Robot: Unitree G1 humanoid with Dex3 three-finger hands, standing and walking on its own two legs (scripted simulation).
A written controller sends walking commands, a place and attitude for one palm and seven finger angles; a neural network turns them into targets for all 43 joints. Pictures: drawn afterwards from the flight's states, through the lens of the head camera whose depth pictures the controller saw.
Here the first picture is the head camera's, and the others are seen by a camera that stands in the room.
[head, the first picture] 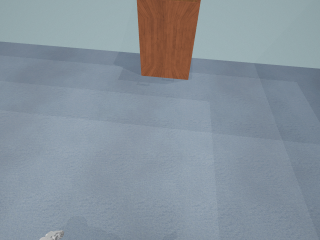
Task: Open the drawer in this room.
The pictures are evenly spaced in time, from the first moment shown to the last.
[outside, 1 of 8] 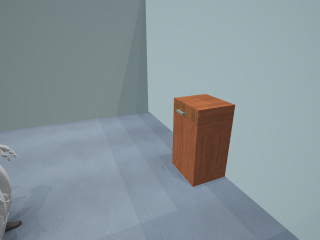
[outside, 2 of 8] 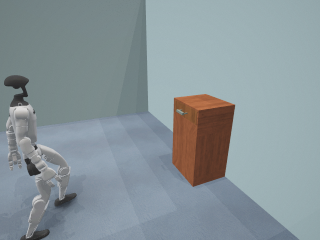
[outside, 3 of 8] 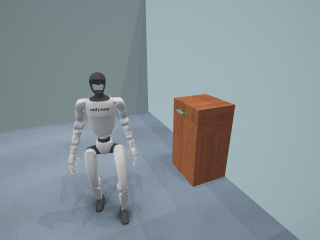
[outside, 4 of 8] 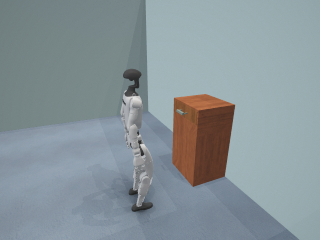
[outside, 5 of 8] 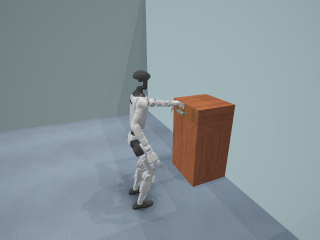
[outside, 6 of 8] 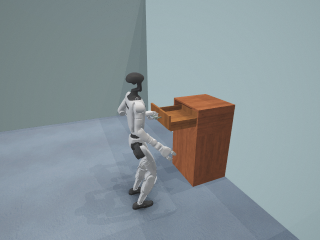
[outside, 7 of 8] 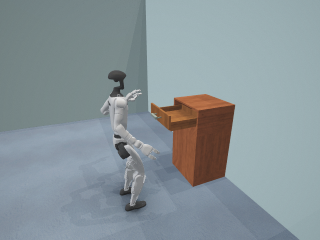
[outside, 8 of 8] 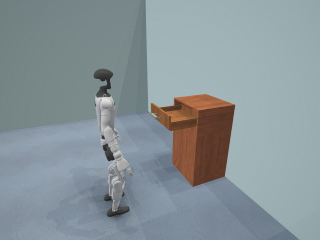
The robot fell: no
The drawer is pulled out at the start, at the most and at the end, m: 0.00 0.30 0.30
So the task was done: yes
